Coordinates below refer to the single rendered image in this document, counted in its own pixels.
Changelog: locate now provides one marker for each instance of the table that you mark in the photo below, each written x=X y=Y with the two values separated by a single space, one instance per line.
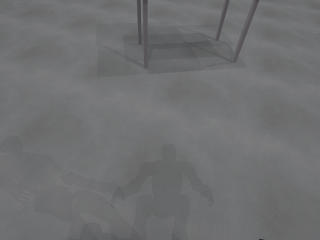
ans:
x=220 y=25

